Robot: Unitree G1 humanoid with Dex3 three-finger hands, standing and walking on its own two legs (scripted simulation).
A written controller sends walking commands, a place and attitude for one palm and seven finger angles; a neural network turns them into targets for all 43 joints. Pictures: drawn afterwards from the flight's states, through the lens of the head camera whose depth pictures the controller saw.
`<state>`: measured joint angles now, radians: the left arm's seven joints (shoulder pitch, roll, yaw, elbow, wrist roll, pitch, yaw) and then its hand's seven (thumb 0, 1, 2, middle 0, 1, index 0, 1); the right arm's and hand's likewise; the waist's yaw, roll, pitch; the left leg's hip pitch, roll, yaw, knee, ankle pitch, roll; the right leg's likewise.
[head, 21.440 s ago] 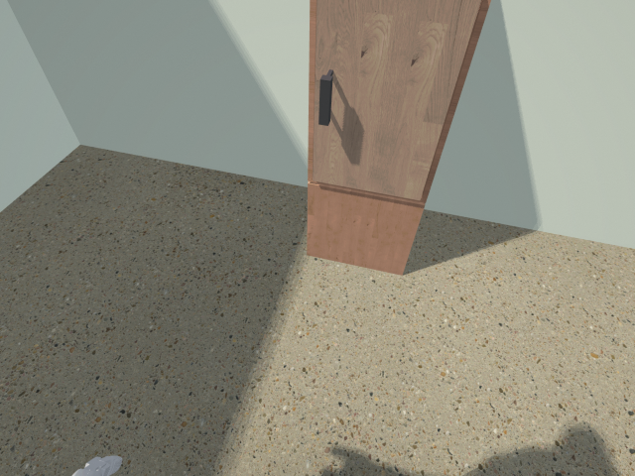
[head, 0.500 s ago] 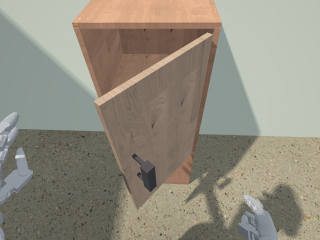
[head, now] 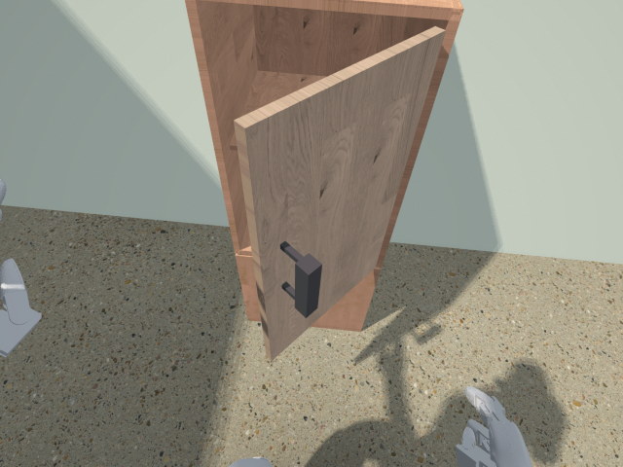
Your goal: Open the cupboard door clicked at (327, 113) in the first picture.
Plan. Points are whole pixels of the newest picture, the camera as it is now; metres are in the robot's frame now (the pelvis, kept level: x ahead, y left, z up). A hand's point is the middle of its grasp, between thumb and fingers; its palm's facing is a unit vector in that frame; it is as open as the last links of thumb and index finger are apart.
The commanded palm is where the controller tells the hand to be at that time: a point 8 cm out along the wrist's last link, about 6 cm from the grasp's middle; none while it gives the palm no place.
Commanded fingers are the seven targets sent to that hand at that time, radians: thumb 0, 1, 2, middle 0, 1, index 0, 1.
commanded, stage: step back with the hand held close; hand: left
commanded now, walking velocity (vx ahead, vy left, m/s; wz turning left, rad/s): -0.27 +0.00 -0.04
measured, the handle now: (297, 278) +0.38 +0.05 -0.02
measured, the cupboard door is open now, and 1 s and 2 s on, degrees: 50 50 50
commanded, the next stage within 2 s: stop stepping back and stand still in 0.46 s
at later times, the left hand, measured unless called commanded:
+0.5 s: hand (21, 379) +0.15 +0.24 +0.18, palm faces +0.34 -0.82 -0.47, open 7.4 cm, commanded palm +0.08 +0.28 +0.19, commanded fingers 0.00 0.90 0.90 -0.20 -0.30 -0.20 -0.30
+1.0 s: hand out of the picture +0.05 +0.23 +0.17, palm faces +0.36 -0.82 -0.44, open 7.4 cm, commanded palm +0.01 +0.28 +0.19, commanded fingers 0.00 0.90 0.90 -0.20 -0.30 -0.20 -0.30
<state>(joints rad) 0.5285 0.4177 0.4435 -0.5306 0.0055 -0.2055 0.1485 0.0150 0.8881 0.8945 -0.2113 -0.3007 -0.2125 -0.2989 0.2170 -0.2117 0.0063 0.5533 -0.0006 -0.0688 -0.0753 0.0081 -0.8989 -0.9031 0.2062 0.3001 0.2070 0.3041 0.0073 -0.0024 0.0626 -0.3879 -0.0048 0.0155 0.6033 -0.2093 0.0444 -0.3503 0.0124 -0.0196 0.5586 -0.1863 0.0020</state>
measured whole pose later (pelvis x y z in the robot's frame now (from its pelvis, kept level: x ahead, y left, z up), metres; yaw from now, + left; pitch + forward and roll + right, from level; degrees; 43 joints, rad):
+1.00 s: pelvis -0.15 -0.02 +0.00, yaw -3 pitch -2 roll -3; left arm 0.60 0.41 0.39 -0.53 -0.04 -0.19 0.15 0.02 0.89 0.89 -0.21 -0.30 -0.21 -0.30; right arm 0.28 -0.24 -0.01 0.65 -0.01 -0.11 -0.09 0.01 -0.90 -0.90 0.20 0.30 0.20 0.30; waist -0.02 0.02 -0.02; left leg -0.41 0.01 -0.04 0.58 -0.19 0.00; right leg -0.10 0.06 -0.04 0.48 -0.34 -0.03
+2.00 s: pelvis -0.19 -0.01 +0.02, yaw +1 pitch -2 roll -1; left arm 0.33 0.21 0.00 1.18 0.01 0.02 0.01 0.01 0.91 0.89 -0.20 -0.30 -0.20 -0.30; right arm 0.25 -0.20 0.00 1.13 -0.02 0.03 -0.03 0.00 -0.90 -0.90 0.20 0.30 0.20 0.30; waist 0.01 0.00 0.09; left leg -0.27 -0.02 -0.07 0.43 -0.13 0.01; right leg -0.12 0.05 -0.03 0.40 -0.25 -0.04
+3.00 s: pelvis -0.15 -0.03 +0.02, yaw +0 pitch -2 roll +1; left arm 0.29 0.14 0.01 1.15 0.01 -0.01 0.04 0.00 0.91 0.89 -0.20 -0.30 -0.20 -0.30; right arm 0.24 -0.15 0.00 1.15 -0.02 0.01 -0.04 0.00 -0.91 -0.90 0.20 0.30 0.20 0.30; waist 0.00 0.01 0.06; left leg -0.20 -0.01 -0.06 0.42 -0.19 -0.02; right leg -0.06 0.07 -0.02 0.39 -0.30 -0.07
